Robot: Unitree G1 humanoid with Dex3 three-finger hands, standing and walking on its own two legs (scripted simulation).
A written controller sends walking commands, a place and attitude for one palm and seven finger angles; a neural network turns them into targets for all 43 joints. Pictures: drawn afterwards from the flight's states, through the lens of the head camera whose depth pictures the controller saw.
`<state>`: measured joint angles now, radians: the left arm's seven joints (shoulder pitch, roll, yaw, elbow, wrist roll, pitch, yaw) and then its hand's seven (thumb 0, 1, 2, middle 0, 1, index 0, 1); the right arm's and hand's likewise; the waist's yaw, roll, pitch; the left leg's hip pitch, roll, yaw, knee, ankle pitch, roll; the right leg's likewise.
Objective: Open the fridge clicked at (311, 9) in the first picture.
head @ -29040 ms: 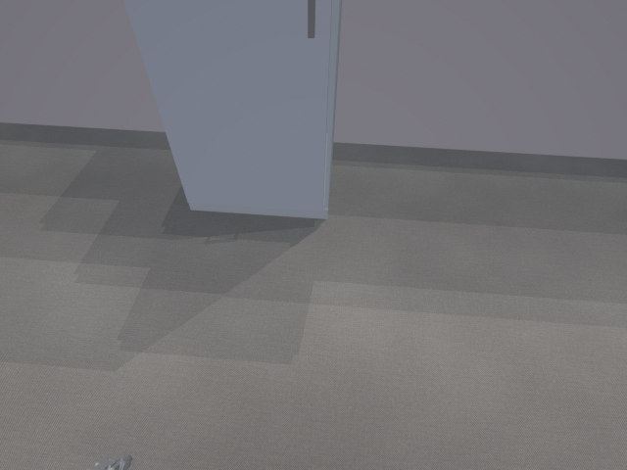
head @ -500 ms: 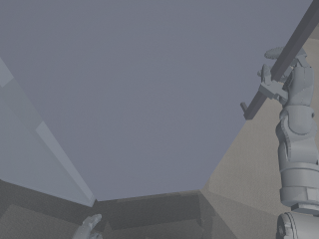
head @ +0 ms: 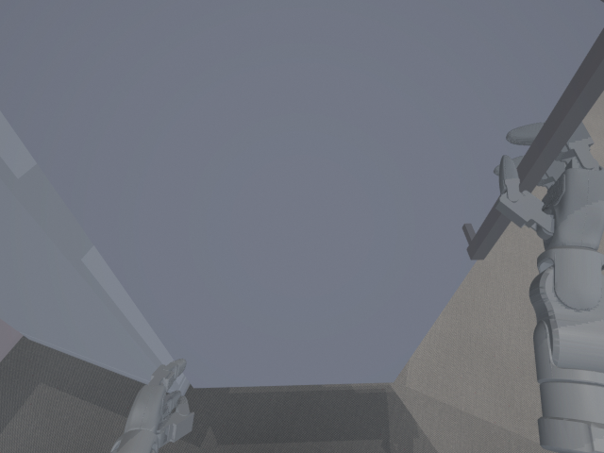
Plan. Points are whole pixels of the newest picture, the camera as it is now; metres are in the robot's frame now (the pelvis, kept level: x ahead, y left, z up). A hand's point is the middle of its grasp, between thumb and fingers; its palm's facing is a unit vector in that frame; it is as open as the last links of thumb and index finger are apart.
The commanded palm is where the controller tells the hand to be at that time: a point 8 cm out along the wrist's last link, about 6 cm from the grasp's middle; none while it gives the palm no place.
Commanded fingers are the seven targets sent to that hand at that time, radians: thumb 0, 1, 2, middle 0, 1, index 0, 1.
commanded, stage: stop walking and hold the door back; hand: right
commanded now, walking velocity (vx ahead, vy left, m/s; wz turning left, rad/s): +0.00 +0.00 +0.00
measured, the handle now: (525, 155) +0.40 -0.21 +0.22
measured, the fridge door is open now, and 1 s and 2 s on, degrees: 70 69 69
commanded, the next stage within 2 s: loosen the grip on the handle in 0.02 s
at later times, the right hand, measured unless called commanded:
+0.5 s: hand (511, 198) +0.36 -0.19 +0.19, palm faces +0.26 +0.94 -0.20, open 12.5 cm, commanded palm +0.32 -0.25 +0.20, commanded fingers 0.00 0.55 -0.20 0.32 1.23 0.32 1.23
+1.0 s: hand (556, 208) +0.36 -0.24 +0.19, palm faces +0.30 +0.93 -0.22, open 14.7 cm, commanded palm +0.32 -0.28 +0.20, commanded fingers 0.00 0.55 -0.20 0.25 1.15 0.25 1.15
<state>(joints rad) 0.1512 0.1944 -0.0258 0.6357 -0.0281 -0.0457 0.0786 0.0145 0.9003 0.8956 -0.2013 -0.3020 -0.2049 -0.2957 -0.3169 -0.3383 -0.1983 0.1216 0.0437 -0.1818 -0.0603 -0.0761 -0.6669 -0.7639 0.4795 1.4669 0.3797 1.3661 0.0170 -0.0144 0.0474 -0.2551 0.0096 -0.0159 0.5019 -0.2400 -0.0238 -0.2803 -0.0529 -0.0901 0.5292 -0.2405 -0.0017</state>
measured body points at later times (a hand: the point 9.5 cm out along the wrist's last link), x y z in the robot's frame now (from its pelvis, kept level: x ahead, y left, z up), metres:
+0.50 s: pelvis -0.01 +0.02 -0.01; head -0.01 +0.03 +0.44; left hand +0.12 +0.28 -0.11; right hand +0.34 -0.24 +0.20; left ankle +0.02 +0.14 -0.74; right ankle +0.03 -0.11 -0.74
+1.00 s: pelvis +0.02 +0.02 -0.01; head +0.04 +0.03 +0.44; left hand +0.20 +0.25 -0.10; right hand +0.33 -0.29 +0.20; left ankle +0.02 +0.14 -0.74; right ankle +0.03 -0.11 -0.74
